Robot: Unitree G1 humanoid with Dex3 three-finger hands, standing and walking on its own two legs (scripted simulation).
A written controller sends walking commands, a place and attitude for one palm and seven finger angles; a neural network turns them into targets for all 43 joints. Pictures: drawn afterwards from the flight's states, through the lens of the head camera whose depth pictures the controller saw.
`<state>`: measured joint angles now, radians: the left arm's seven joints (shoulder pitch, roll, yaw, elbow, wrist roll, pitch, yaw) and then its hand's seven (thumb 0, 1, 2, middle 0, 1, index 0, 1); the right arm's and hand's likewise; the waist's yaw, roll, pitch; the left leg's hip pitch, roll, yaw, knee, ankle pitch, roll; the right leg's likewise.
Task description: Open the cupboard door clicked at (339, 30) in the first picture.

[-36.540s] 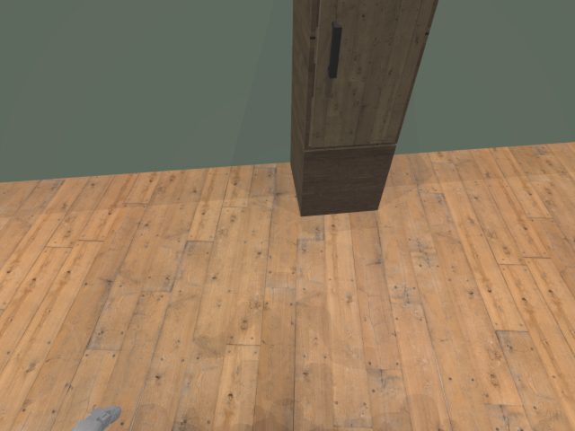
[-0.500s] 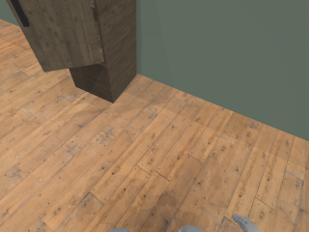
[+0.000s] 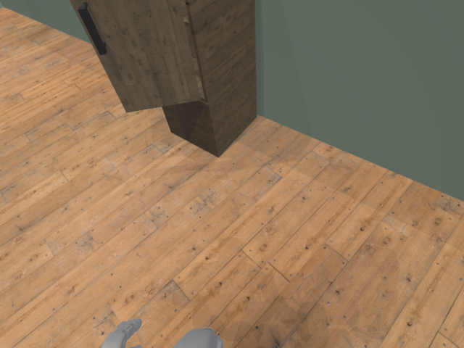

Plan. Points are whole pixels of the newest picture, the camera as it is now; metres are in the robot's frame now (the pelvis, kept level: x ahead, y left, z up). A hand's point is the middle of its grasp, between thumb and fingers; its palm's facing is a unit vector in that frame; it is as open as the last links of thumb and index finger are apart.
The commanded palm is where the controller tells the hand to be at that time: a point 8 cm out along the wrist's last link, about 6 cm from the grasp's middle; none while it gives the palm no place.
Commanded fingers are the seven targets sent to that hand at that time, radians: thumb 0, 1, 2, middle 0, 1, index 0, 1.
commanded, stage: turn to face it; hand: left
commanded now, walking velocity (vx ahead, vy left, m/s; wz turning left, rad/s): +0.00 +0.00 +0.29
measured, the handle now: (94, 28) +1.04 +0.48 +0.04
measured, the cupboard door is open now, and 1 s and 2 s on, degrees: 45 45 45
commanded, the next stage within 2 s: take the last steps up to it in 0.08 s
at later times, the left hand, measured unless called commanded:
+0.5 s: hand out of the picture -0.11 +0.20 -0.18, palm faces +0.32 -0.93 -0.19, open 7.3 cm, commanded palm none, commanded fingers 0.00 0.90 0.90 -0.20 -0.30 -0.20 -0.30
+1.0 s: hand (105, 305) +0.22 +0.30 -0.16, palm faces +0.11 -0.98 -0.16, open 7.4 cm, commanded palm none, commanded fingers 0.00 0.90 0.90 -0.20 -0.30 -0.20 -0.30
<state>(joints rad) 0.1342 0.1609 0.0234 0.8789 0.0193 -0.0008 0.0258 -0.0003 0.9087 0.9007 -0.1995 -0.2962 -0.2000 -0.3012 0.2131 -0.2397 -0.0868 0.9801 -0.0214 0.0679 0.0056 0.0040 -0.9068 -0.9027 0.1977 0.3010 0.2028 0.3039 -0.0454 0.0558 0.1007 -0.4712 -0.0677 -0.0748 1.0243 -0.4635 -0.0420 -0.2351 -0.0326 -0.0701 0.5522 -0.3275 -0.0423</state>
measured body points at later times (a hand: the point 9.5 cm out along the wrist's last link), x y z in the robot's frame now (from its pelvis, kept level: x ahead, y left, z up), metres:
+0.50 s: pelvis +0.01 +0.04 +0.00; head +0.03 +0.07 +0.45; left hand -0.12 +0.25 -0.16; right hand +0.20 -0.15 -0.13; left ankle -0.01 +0.15 -0.73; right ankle -0.02 -0.09 -0.74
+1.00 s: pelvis +0.13 +0.11 +0.00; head +0.16 +0.12 +0.45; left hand +0.22 +0.35 -0.15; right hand +0.03 -0.11 -0.14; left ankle +0.00 +0.15 -0.74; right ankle +0.24 +0.00 -0.69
